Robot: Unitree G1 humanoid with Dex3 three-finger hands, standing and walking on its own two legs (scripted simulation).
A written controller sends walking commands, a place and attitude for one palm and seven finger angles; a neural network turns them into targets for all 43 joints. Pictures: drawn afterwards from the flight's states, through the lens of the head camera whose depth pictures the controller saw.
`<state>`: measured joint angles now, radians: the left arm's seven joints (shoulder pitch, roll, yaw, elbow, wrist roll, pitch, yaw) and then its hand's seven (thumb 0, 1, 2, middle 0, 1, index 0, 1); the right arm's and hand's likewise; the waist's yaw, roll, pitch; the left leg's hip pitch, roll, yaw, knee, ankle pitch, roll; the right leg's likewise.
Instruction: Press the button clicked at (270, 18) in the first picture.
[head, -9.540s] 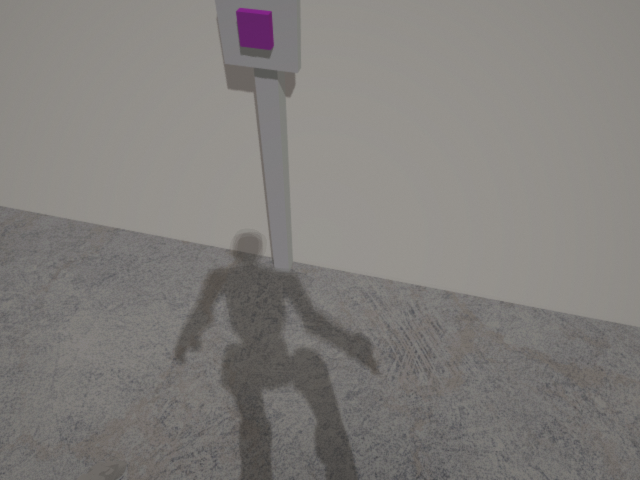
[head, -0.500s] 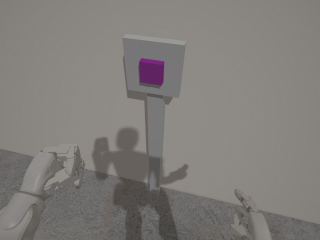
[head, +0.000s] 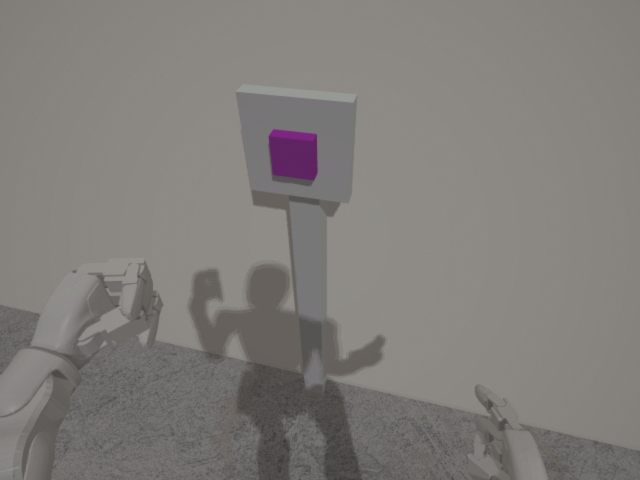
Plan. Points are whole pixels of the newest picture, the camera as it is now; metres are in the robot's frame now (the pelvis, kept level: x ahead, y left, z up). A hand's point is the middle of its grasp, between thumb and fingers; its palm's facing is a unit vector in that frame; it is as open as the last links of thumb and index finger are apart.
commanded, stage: raise the hand and make a fist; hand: left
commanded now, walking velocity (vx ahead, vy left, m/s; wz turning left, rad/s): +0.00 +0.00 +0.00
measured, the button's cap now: (294, 154) +0.55 +0.11 +0.16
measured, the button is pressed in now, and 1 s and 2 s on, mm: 0 0 0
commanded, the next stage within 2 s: aim a knuckle at the button in 0.20 s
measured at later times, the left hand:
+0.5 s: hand (176, 305) +0.25 +0.19 +0.15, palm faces -0.09 -0.99 -0.06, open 3.1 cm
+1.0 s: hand (250, 250) +0.35 +0.13 +0.14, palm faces -0.14 -0.99 -0.03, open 3.1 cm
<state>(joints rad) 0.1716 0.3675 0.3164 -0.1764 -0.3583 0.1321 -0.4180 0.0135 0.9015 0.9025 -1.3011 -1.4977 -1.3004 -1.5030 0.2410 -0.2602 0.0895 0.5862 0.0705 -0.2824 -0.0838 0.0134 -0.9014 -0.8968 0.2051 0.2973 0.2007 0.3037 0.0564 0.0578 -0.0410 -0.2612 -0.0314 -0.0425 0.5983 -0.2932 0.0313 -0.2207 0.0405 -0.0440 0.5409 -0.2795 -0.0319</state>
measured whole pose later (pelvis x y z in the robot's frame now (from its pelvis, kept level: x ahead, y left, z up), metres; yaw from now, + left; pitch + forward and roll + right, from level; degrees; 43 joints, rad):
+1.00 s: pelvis +0.01 -0.01 +0.00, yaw -1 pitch +0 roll +0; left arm -0.26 0.24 0.11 0.21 -0.23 0.07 -0.22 0.01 0.90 0.90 -1.30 -1.50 -1.30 -1.50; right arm 0.23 -0.25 0.07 0.64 0.06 -0.19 -0.09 0.01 -0.90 -0.90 0.20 0.30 0.20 0.30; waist 0.01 0.03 -0.03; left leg -0.29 -0.04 -0.03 0.58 -0.29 0.03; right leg -0.28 0.03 -0.03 0.58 -0.30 -0.04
